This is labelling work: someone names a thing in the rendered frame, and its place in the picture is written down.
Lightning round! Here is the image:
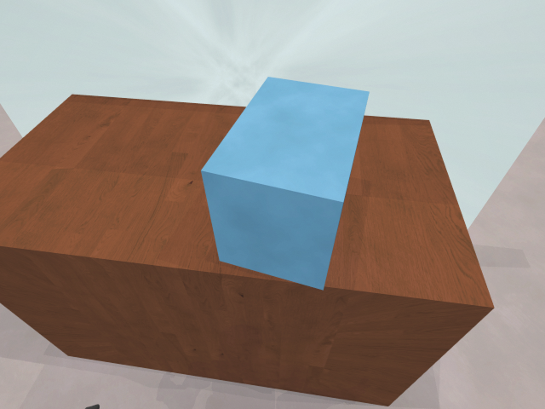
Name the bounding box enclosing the pedestal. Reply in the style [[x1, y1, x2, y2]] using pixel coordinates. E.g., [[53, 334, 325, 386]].
[[0, 95, 494, 406]]

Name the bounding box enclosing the carton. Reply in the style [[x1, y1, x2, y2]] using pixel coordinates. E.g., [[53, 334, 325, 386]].
[[201, 77, 370, 290]]

